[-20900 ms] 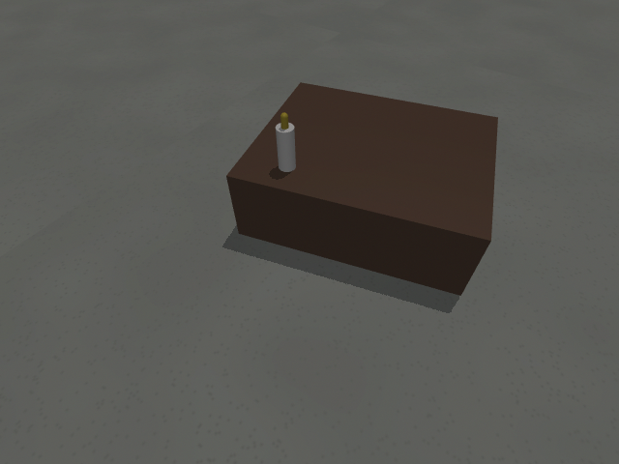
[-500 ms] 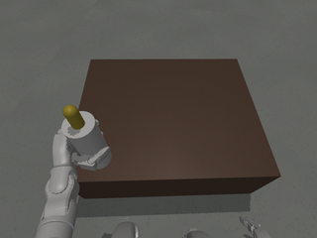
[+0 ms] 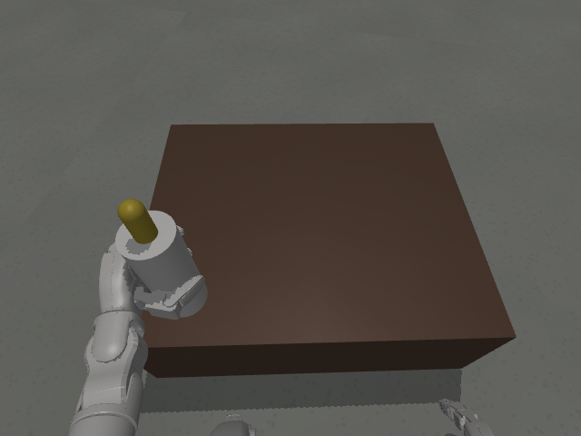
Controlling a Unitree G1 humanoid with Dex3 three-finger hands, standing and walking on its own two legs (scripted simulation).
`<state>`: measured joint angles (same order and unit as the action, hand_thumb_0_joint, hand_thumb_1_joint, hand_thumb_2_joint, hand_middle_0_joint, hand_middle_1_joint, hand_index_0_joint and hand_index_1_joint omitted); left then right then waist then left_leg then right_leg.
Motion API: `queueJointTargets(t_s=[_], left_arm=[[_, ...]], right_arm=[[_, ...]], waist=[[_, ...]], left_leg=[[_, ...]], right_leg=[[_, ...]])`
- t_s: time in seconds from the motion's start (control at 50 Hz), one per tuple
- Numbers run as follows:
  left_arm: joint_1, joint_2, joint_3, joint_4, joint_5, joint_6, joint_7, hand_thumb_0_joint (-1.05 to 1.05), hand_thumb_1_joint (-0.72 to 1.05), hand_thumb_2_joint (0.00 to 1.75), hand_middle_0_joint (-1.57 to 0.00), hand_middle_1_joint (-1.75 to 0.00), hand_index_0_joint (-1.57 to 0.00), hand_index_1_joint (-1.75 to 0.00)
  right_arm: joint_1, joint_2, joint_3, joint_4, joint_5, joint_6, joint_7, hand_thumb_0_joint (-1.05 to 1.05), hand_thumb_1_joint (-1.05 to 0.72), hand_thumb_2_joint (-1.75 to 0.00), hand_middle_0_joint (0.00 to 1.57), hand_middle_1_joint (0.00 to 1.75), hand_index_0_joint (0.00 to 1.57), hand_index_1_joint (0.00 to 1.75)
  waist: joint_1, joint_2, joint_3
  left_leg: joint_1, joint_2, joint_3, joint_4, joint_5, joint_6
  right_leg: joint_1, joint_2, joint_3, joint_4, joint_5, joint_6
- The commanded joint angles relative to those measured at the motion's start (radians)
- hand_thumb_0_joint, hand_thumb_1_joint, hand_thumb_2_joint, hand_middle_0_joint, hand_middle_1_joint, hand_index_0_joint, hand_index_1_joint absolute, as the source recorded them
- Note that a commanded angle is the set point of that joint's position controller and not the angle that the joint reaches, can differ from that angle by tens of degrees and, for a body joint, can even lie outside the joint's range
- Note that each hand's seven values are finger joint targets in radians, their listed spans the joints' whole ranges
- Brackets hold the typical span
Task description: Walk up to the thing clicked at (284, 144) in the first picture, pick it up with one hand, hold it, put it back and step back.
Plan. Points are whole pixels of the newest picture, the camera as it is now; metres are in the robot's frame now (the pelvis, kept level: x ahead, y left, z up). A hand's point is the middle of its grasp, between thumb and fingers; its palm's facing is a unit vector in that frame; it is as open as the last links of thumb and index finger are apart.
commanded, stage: hold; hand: left
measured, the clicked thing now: (162, 259) +0.34 +0.17 +0.06
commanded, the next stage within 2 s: none
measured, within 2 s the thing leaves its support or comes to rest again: neither
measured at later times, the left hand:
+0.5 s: hand (163, 277) +0.32 +0.17 +0.05, palm faces +0.13 -0.99 +0.00, open 9.5 cm
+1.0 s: hand (164, 285) +0.31 +0.17 +0.05, palm faces +0.12 -0.99 +0.01, open 9.5 cm
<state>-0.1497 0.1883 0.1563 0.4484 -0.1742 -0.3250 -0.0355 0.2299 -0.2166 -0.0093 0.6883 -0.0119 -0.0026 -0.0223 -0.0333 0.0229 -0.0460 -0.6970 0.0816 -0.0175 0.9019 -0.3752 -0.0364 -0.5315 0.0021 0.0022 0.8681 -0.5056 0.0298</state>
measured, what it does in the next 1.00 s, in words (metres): stands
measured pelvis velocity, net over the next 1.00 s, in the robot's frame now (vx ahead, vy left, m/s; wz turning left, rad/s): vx -0.02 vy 0.00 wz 0.01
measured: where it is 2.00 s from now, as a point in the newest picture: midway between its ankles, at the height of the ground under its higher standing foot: outside the picture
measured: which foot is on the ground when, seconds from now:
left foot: down 0.00-1.00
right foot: down 0.00-1.00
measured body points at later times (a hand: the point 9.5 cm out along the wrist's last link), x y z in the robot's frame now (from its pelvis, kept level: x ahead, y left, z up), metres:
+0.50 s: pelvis -0.01 +0.00 +0.01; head +0.04 +0.01 +0.45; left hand +0.31 +0.23 +0.05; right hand +0.12 -0.24 -0.11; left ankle +0.04 +0.14 -0.69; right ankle -0.04 -0.14 -0.69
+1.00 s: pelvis -0.02 +0.00 +0.01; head +0.03 +0.01 +0.46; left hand +0.30 +0.22 +0.05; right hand +0.12 -0.24 -0.10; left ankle +0.04 +0.14 -0.69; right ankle -0.04 -0.14 -0.69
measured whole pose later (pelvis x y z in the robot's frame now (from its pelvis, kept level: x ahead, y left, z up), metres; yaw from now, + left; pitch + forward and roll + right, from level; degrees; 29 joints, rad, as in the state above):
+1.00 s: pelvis -0.02 +0.00 +0.01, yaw +0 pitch +6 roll -2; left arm -0.14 0.18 0.14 0.47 -0.17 -0.35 -0.04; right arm 0.21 -0.22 0.00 0.67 -0.01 -0.03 -0.02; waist -0.03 0.02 -0.02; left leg -0.62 0.07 -0.02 0.84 -0.32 -0.03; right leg -0.46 -0.01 0.00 0.82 -0.46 0.03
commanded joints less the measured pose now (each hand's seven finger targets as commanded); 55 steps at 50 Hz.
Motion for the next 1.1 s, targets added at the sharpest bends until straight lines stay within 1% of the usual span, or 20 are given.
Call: queueJointTargets(t_s=[0.0,0.08,0.12,0.2,0.32,0.34,0.36,0.4,0.42,0.48,0.54,0.58,0.68,0.7,0.72,0.82,0.86,0.92,0.96,1.08], left_arm=[[-0.357,0.15,0.067,-0.336,-0.032,-0.123,-0.002,0.0,0.25,1.26,-1.27,-1.42,-1.29,-1.42],[-0.341,0.137,0.05,-0.352,-0.023,-0.122,0.006,0.0,0.24,1.26,-1.28,-1.43,-1.31,-1.43],[-0.333,0.157,0.066,-0.364,-0.02,-0.122,0.013,0.0,0.23,1.27,-1.29,-1.43,-1.31,-1.43],[-0.33,0.124,0.028,-0.369,-0.016,-0.117,0.016,0.0,0.21,1.26,-1.29,-1.44,-1.31,-1.44],[-0.364,0.121,0.031,-0.37,-0.015,-0.12,0.02,0.0,0.24,1.25,-1.27,-1.43,-1.3,-1.42],[-0.324,0.143,0.063,-0.318,-0.013,-0.116,0.022,0.0,0.28,1.27,-1.28,-1.43,-1.3,-1.42],[-0.348,0.123,0.038,-0.326,-0.016,-0.118,0.02,0.0,0.27,1.26,-1.27,-1.43,-1.3,-1.42],[-0.371,0.148,0.06,-0.363,-0.017,-0.131,0.017,0.0,0.26,1.28,-1.27,-1.44,-1.3,-1.43],[-0.352,0.125,0.029,-0.363,-0.016,-0.129,0.012,0.0,0.27,1.27,-1.28,-1.45,-1.31,-1.44],[-0.309,0.125,0.044,-0.327,-0.017,-0.132,0.01,0.0,0.29,1.3,-1.3,-1.47,-1.32,-1.46],[-0.373,0.122,0.019,-0.407,-0.017,-0.141,0.011,0.0,0.27,1.29,-1.29,-1.46,-1.32,-1.45],[-0.32,0.138,0.048,-0.359,-0.018,-0.132,0.016,0.0,0.25,1.29,-1.29,-1.46,-1.31,-1.45],[-0.375,0.119,0.041,-0.374,-0.025,-0.135,0.024,0.0,0.25,1.3,-1.29,-1.46,-1.31,-1.46],[-0.346,0.144,0.073,-0.335,-0.023,-0.134,0.024,0.0,0.27,1.3,-1.28,-1.46,-1.3,-1.45],[-0.35,0.123,0.042,-0.317,-0.017,-0.135,0.016,0.0,0.26,1.3,-1.28,-1.45,-1.3,-1.45],[-0.328,0.119,0.026,-0.308,-0.012,-0.14,-0.001,0.0,0.28,1.3,-1.29,-1.46,-1.31,-1.46],[-0.347,0.142,0.046,-0.326,-0.013,-0.146,-0.003,0.0,0.3,1.31,-1.29,-1.46,-1.31,-1.45],[-0.349,0.118,0.035,-0.307,-0.026,-0.145,-0.007,0.0,0.28,1.33,-1.31,-1.48,-1.33,-1.48],[-0.381,0.13,0.044,-0.328,-0.023,-0.153,0.001,0.0,0.27,1.33,-1.32,-1.49,-1.34,-1.49],[-0.379,0.149,0.053,-0.365,-0.016,-0.159,0.011,0.0,0.29,1.31,-1.29,-1.46,-1.31,-1.46]], right_arm=[[0.01,-0.145,-0.048,-0.105,0.007,-0.038,-0.008,0.0,-0.92,-0.9,0.2,0.3,0.2,0.3],[0.0,-0.14,-0.047,-0.114,0.005,-0.042,-0.007,0.0,-0.93,-0.9,0.2,0.3,0.2,0.3],[0.008,-0.139,-0.049,-0.108,0.005,-0.041,-0.01,0.0,-0.92,-0.9,0.2,0.3,0.2,0.3],[-0.007,-0.137,-0.048,-0.116,0.005,-0.044,-0.008,0.0,-0.93,-0.9,0.2,0.3,0.2,0.3],[-0.024,-0.131,-0.043,-0.121,0.006,-0.053,-0.008,0.0,-0.92,-0.9,0.2,0.3,0.2,0.3],[-0.014,-0.137,-0.048,-0.11,0.007,-0.053,-0.009,0.0,-0.92,-0.9,0.2,0.3,0.2,0.3],[-0.018,-0.134,-0.044,-0.114,0.008,-0.054,-0.01,0.0,-0.92,-0.9,0.2,0.3,0.2,0.3],[-0.018,-0.133,-0.044,-0.121,0.006,-0.057,-0.009,0.0,-0.92,-0.9,0.2,0.3,0.2,0.3],[-0.021,-0.132,-0.041,-0.125,0.008,-0.057,-0.009,0.0,-0.92,-0.9,0.2,0.3,0.2,0.3],[-0.023,-0.138,-0.047,-0.118,0.007,-0.061,-0.006,0.0,-0.92,-0.9,0.2,0.3,0.2,0.3],[-0.028,-0.132,-0.042,-0.129,0.006,-0.065,-0.006,0.0,-0.92,-0.9,0.2,0.3,0.2,0.3],[-0.016,-0.132,-0.04,-0.118,0.008,-0.064,-0.009,0.0,-0.92,-0.9,0.2,0.3,0.2,0.3],[-0.063,-0.127,-0.031,-0.153,0.01,-0.07,-0.015,0.0,-0.92,-0.9,0.2,0.3,0.2,0.3],[-0.066,-0.128,-0.032,-0.147,0.012,-0.07,-0.017,0.0,-0.91,-0.9,0.2,0.3,0.2,0.3],[-0.054,-0.125,-0.033,-0.135,0.009,-0.069,-0.017,0.0,-0.92,-0.91,0.2,0.3,0.2,0.3],[-0.046,-0.133,-0.039,-0.139,0.005,-0.07,-0.011,0.0,-0.92,-0.9,0.2,0.3,0.2,0.3],[-0.036,-0.128,-0.039,-0.129,0.007,-0.067,-0.009,0.0,-0.92,-0.91,0.2,0.3,0.2,0.3],[-0.033,-0.13,-0.037,-0.132,0.009,-0.067,-0.008,0.0,-0.92,-0.9,0.2,0.3,0.2,0.3],[-0.043,-0.129,-0.036,-0.137,0.01,-0.067,-0.007,0.0,-0.92,-0.91,0.2,0.3,0.2,0.3],[-0.047,-0.132,-0.034,-0.141,0.008,-0.067,-0.012,0.0,-0.92,-0.91,0.2,0.3,0.2,0.3]], waist=[[-0.008,0.033,-0.362],[-0.003,0.04,-0.352],[0.002,0.05,-0.376],[-0.005,0.05,-0.331],[-0.01,0.052,-0.295],[-0.001,0.029,-0.291],[-0.006,0.009,-0.294],[0.0,0.035,-0.336],[0.0,0.034,-0.328],[0.004,0.039,-0.32],[-0.007,0.057,-0.36],[0.0,0.023,-0.336],[-0.006,0.014,-0.29],[0.005,0.005,-0.27],[-0.009,-0.003,-0.271],[-0.001,0.03,-0.309],[0.008,0.032,-0.338],[-0.004,0.023,-0.333],[0.002,0.027,-0.31],[0.002,0.054,-0.338]], left_leg=[[0.384,-0.032,0.009,-0.084,0.357,0.05],[0.389,-0.034,0.009,-0.101,0.331,0.046],[0.399,-0.038,0.016,-0.098,0.346,0.048],[0.398,-0.035,0.011,-0.123,0.303,0.041],[0.382,-0.034,0.009,-0.146,0.238,0.034],[0.368,-0.037,0.01,-0.145,0.234,0.039],[0.367,-0.038,0.014,-0.141,0.25,0.042],[0.39,-0.039,0.014,-0.14,0.247,0.04],[0.397,-0.04,0.017,-0.142,0.263,0.04],[0.405,-0.037,0.012,-0.145,0.265,0.036],[0.43,-0.039,0.015,-0.138,0.285,0.036],[0.408,-0.039,0.014,-0.139,0.283,0.039],[0.373,-0.045,0.021,-0.159,0.216,0.039],[0.349,-0.049,0.027,-0.16,0.195,0.041],[0.353,-0.046,0.024,-0.158,0.193,0.044],[0.392,-0.044,0.023,-0.147,0.248,0.04],[0.4,-0.044,0.021,-0.143,0.278,0.043],[0.401,-0.043,0.022,-0.139,0.295,0.045],[0.385,-0.045,0.022,-0.153,0.242,0.042],[0.411,-0.046,0.023,-0.161,0.243,0.036]], right_leg=[[0.0,0.028,-0.026,-0.123,0.448,-0.015],[0.018,0.029,-0.03,-0.134,0.418,-0.019],[0.035,0.026,-0.023,-0.143,0.442,-0.016],[0.017,0.029,-0.031,-0.15,0.386,-0.022],[0.007,0.029,-0.036,-0.161,0.332,-0.028],[0.015,0.028,-0.036,-0.166,0.331,-0.026],[0.025,0.026,-0.033,-0.168,0.356,-0.023],[0.037,0.025,-0.031,-0.165,0.353,-0.024],[0.04,0.024,-0.032,-0.167,0.365,-0.024],[0.022,0.028,-0.036,-0.164,0.352,-0.027],[0.034,0.025,-0.032,-0.17,0.379,-0.023],[0.053,0.026,-0.032,-0.167,0.383,-0.021],[0.049,0.022,-0.026,-0.189,0.336,-0.021],[0.048,0.019,-0.019,-0.198,0.322,-0.02],[0.044,0.018,-0.02,-0.195,0.322,-0.017],[0.038,0.021,-0.029,-0.181,0.357,-0.022],[0.052,0.02,-0.028,-0.179,0.385,-0.021],[0.048,0.021,-0.027,-0.178,0.406,-0.017],[0.039,0.019,-0.026,-0.186,0.355,-0.021],[0.052,0.021,-0.028,-0.189,0.349,-0.026]])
